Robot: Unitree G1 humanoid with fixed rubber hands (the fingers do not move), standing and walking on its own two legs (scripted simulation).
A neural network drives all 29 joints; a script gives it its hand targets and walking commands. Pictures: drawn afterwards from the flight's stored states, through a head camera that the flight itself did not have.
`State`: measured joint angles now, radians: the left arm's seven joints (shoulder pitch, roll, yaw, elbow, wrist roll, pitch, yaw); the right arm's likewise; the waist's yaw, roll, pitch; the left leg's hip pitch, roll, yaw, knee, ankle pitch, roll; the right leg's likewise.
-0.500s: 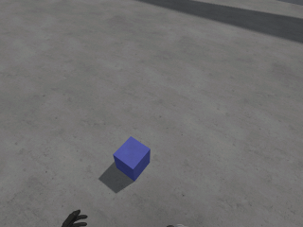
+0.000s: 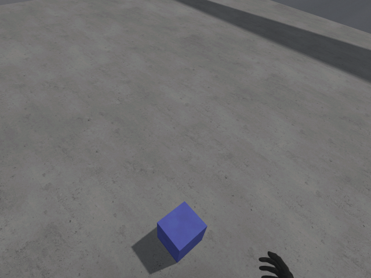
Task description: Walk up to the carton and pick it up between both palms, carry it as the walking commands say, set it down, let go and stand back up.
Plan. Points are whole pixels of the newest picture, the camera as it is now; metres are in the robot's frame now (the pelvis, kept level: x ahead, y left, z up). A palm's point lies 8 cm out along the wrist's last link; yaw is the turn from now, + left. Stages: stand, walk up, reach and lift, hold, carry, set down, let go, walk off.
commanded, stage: walk up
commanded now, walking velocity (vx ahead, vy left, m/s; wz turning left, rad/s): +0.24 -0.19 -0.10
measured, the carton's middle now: (180, 231) +0.48 +0.01 -0.66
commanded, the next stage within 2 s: none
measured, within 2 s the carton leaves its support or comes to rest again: neither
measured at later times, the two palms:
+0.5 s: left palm (128, 257) +0.20 +0.15 -0.12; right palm out of the picture +0.02 -0.29 -0.14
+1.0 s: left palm out of the picture +0.12 +0.20 -0.15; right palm out of the picture +0.13 -0.28 -0.10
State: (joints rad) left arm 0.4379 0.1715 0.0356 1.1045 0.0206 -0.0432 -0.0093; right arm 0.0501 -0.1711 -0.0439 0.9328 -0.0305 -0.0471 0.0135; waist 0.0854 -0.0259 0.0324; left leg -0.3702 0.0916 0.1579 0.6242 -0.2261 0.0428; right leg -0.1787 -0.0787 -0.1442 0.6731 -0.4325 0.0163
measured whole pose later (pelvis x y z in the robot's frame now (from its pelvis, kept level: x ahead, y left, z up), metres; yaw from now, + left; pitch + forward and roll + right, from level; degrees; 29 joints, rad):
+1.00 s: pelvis +0.08 -0.03 +0.01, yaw -3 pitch -1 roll -2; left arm 0.21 0.19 0.04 1.06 0.02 0.06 0.02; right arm 0.19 -0.18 -0.04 1.02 -0.01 0.02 -0.03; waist 0.02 -0.06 0.04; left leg -0.23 0.00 0.12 0.54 -0.31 0.08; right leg -0.36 -0.03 -0.04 0.68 -0.38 0.00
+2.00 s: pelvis +0.05 -0.14 +0.02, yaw -3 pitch -3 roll +4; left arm 0.40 0.14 0.03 1.07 0.02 -0.02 0.03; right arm 0.27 -0.22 -0.07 1.06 -0.03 0.05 0.02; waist 0.04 0.07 0.02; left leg -0.47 0.05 0.04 1.02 -0.24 -0.07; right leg -0.20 -0.09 -0.15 0.47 -0.23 -0.05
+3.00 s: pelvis +0.09 -0.05 +0.02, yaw -2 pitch -1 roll +0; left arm 0.27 0.12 0.00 1.14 0.00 0.00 0.04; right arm 0.34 -0.12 -0.01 1.11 0.00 -0.02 -0.04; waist 0.00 0.00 0.06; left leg -0.09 -0.03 0.14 0.37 -0.28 0.07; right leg -0.11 -0.04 -0.04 0.39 -0.26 0.03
